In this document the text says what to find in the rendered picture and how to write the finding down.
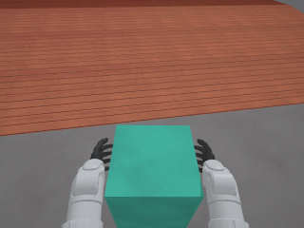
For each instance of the robot left hand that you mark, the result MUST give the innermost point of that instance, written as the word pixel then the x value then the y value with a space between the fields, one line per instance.
pixel 99 154

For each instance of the robot right hand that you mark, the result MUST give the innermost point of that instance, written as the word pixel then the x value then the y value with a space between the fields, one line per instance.
pixel 207 153

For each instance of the right robot forearm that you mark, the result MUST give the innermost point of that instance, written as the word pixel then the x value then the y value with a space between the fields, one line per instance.
pixel 222 197

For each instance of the carton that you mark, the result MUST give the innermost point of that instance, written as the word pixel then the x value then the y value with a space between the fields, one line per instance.
pixel 153 178

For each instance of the left robot forearm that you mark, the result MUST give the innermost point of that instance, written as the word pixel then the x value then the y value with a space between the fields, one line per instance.
pixel 86 196

